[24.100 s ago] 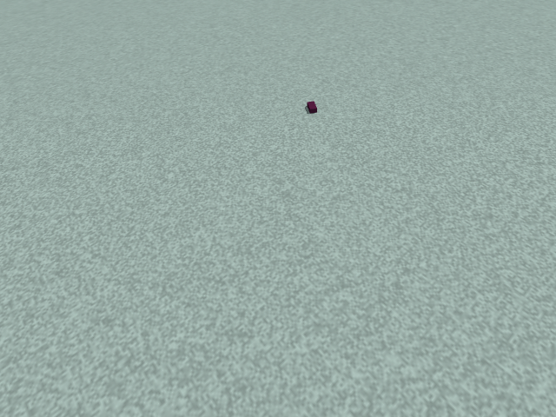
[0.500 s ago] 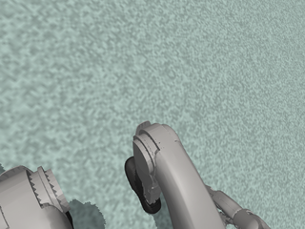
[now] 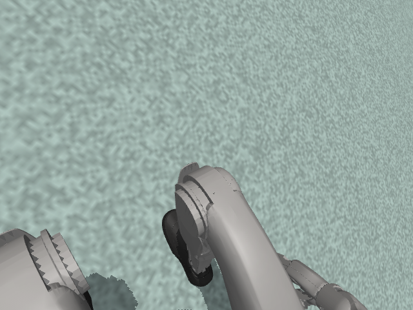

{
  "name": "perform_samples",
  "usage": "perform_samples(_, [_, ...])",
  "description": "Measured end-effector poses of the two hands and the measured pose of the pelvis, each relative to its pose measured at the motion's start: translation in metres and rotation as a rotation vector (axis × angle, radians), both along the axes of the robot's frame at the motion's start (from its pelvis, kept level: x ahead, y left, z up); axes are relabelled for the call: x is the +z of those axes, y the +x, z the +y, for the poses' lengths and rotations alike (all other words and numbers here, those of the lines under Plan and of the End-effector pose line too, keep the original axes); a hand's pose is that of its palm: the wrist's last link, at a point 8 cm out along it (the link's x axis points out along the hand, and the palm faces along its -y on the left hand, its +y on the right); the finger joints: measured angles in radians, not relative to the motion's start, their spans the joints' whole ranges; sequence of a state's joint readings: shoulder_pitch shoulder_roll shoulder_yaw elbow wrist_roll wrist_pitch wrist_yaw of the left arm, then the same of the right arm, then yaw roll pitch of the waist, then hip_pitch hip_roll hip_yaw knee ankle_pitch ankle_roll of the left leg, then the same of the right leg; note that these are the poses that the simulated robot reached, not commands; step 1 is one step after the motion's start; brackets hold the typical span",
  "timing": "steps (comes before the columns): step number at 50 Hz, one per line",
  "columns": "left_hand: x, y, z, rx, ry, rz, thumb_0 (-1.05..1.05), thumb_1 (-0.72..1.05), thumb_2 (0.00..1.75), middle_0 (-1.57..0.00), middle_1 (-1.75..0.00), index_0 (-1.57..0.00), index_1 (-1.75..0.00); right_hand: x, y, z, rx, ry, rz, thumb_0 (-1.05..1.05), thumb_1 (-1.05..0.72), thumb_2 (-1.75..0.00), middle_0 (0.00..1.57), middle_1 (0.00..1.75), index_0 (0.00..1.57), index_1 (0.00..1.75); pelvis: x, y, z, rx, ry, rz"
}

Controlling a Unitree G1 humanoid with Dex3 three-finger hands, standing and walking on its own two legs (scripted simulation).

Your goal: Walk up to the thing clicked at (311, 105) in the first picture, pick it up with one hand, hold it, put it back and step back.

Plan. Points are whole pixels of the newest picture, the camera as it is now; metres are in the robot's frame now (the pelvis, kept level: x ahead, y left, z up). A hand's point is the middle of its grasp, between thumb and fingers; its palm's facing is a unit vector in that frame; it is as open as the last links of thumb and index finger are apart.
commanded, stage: rest palm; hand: left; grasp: from above
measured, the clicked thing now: out of the picture +0.46 +0.38 -0.29
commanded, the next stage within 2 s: close in 0.22 s
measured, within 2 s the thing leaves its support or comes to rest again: neither
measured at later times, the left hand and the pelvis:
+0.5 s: hand out of the picture +0.44 +0.36 -0.25, palm faces -0.44 -0.18 -0.88, open 12.5 cm; pelvis +0.00 +0.00 +0.00, yaw +0 degrees
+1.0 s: hand out of the picture +0.44 +0.36 -0.25, palm faces -0.44 -0.16 -0.88, open 10.5 cm; pelvis +0.00 +0.00 +0.00, yaw +0 degrees
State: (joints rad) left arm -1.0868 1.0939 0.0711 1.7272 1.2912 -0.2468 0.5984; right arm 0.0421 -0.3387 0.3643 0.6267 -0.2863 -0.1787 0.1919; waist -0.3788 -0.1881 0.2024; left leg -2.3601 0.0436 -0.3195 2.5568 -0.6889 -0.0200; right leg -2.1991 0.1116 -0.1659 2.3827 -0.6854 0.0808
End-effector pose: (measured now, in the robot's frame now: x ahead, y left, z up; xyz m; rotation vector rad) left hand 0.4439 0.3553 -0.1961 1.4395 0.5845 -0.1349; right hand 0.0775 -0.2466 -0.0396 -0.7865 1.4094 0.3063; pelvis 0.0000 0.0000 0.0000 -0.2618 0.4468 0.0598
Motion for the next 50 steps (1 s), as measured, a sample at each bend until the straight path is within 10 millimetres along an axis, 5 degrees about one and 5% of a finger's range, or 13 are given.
perform_samples(32, [0.006,0.001,0.008,0.004,-0.006,0.006,0.00,-0.14,0.68,-0.34,-0.80,-0.36,-0.77,0.000,0.011,0.001,0.022,0.009,-0.008,0.00,-0.90,-0.90,0.20,0.30,0.20,0.30,0.002,0.001,0.000,0.000,-0.003,0.003])
perform_samples(50, [0.004,0.001,0.005,0.018,-0.001,0.015,0.00,0.07,0.51,-0.49,-0.67,-0.52,-0.63,-0.001,-0.006,-0.001,0.000,0.013,0.019,0.00,-0.90,-0.90,0.20,0.30,0.20,0.30,0.001,-0.001,-0.002,-0.003,0.006,-0.004])
